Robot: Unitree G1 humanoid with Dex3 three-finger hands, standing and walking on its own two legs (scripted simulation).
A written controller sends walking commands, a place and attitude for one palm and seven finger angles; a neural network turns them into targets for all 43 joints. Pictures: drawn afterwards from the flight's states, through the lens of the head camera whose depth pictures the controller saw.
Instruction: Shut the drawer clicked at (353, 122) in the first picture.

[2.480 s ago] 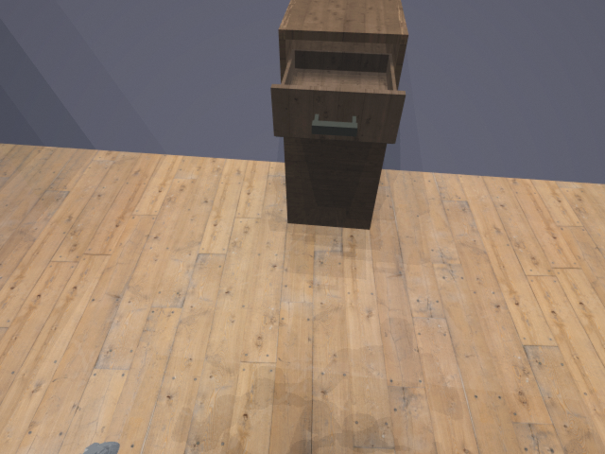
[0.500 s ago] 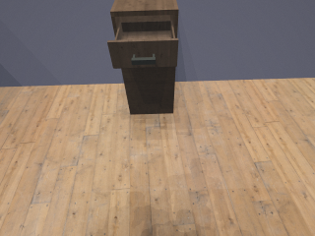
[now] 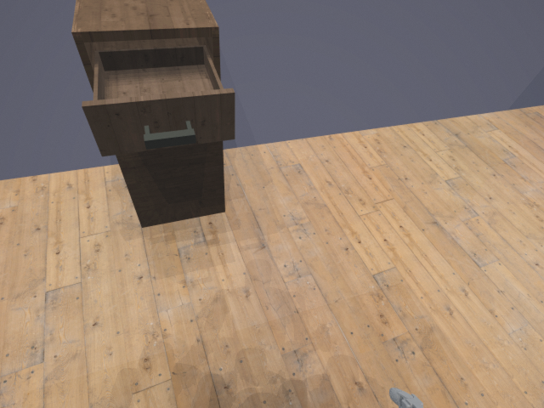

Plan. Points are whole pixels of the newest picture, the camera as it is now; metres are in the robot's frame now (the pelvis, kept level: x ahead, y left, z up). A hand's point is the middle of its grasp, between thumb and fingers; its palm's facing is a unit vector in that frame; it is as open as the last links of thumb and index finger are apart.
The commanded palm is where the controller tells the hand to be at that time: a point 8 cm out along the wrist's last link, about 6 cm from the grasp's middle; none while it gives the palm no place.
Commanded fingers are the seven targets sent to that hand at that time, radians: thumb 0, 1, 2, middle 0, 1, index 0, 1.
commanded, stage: walk to a spot facing it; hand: left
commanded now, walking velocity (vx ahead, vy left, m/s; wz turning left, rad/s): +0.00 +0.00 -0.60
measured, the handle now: (169, 133) +0.66 +0.32 -0.02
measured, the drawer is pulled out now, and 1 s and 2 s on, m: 0.29 0.29 0.29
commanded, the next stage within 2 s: turn to face it in 1.80 s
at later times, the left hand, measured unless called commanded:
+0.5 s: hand (222, 310) +0.31 +0.12 -0.16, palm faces -0.34 -0.91 -0.22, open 7.4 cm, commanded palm none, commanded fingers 0.00 0.90 0.90 -0.20 -0.30 -0.20 -0.30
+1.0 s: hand (205, 312) +0.31 +0.16 -0.17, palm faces -0.55 -0.82 -0.19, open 7.4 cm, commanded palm none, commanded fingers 0.00 0.90 0.90 -0.20 -0.30 -0.20 -0.30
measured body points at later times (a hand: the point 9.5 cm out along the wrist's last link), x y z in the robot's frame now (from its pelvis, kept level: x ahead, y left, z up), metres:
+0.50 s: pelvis +0.10 +0.00 -0.01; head +0.14 -0.02 +0.44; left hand +0.33 +0.17 -0.14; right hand +0.03 -0.26 -0.15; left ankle +0.13 +0.13 -0.68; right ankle +0.13 -0.13 -0.73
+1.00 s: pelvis +0.14 +0.03 +0.01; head +0.18 +0.02 +0.45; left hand +0.34 +0.20 -0.15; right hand +0.04 -0.20 -0.13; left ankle +0.19 +0.12 -0.73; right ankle +0.06 -0.08 -0.69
